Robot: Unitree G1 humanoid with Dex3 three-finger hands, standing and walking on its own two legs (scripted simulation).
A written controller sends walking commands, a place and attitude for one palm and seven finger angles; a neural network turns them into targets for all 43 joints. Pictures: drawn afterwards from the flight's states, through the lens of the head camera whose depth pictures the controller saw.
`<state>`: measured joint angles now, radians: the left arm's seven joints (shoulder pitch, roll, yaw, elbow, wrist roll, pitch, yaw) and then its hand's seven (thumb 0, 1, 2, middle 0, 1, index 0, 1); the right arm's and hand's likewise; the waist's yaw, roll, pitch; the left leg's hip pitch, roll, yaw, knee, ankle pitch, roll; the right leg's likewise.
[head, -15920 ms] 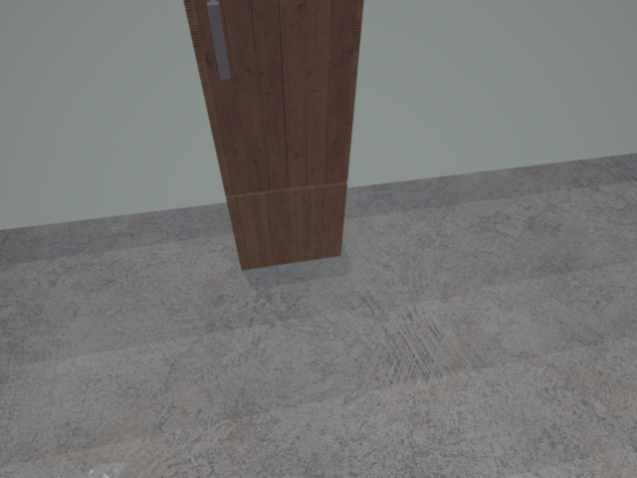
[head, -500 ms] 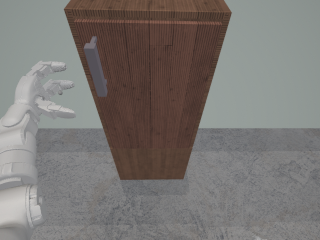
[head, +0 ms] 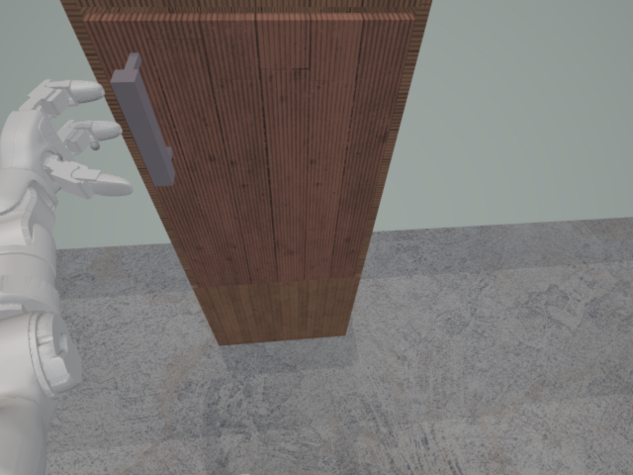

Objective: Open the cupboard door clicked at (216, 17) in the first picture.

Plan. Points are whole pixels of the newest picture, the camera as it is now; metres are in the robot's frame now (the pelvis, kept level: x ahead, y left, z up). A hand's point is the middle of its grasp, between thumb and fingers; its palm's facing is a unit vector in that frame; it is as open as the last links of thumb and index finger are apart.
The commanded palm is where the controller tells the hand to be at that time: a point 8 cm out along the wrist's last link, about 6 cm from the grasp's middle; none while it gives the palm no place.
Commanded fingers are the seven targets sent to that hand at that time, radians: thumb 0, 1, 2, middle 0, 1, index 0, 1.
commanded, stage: move the hooked fingers beside the handle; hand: left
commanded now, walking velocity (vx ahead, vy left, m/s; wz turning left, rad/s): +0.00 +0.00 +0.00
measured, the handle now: (150, 123) +0.52 +0.20 +0.15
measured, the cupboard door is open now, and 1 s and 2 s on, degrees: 0 0 0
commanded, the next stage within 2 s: slide the fingers in behind the handle in 0.82 s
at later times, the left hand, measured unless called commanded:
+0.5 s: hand (90, 151) +0.46 +0.25 +0.16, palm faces +0.05 -1.00 +0.02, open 14.0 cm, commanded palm +0.45 +0.30 +0.15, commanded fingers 0.00 -0.50 0.30 -0.30 -1.20 -0.30 -1.20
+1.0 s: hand (100, 144) +0.48 +0.25 +0.15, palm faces +0.04 -1.00 +0.00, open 14.0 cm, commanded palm +0.46 +0.29 +0.15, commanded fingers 0.00 -0.50 0.30 -0.30 -1.20 -0.30 -1.20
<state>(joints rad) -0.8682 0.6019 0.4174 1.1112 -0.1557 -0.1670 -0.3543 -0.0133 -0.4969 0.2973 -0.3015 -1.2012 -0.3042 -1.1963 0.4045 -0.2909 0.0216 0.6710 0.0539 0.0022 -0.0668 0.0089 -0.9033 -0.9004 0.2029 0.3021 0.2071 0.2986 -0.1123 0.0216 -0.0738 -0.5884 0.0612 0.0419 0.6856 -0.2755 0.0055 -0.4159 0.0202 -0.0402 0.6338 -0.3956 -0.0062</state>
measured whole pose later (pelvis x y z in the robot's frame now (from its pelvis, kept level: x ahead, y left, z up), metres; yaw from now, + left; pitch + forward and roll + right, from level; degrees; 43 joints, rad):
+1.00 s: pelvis +0.00 +0.00 +0.00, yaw +0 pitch +12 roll -2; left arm -0.90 0.63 0.41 1.14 -0.15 -0.18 -0.36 -0.01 -0.50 0.30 -0.30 -1.20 -0.30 -1.20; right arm 0.43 -0.29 0.02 0.66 0.05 0.04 -0.06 0.01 -0.90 -0.90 0.20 0.30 0.21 0.30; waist -0.13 0.02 -0.08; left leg -0.65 0.07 0.03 0.73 -0.30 0.01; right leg -0.47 0.03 -0.04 0.66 -0.41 0.00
